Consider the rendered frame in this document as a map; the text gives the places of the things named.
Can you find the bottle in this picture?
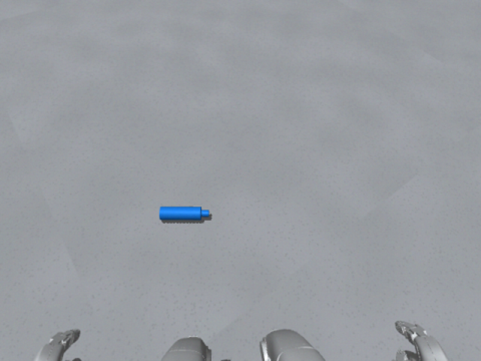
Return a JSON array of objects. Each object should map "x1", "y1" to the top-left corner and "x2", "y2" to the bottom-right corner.
[{"x1": 159, "y1": 207, "x2": 209, "y2": 220}]

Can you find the right robot hand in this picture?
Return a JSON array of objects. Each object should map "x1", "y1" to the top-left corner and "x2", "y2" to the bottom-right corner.
[{"x1": 392, "y1": 321, "x2": 449, "y2": 361}]

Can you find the left robot hand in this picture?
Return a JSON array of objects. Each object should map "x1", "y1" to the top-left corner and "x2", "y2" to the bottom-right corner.
[{"x1": 34, "y1": 329, "x2": 81, "y2": 361}]

